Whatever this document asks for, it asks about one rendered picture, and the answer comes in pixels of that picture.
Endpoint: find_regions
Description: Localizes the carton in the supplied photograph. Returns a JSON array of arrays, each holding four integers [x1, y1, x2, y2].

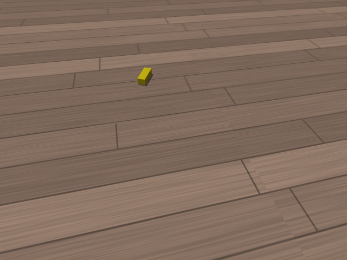
[[137, 67, 152, 85]]

